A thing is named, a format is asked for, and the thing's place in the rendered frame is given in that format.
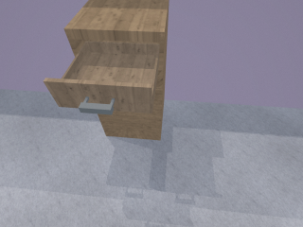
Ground cabinet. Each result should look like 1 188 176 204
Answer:
64 0 169 141

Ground handle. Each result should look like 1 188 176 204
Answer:
79 96 115 115

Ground drawer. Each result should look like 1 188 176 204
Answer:
44 41 160 114

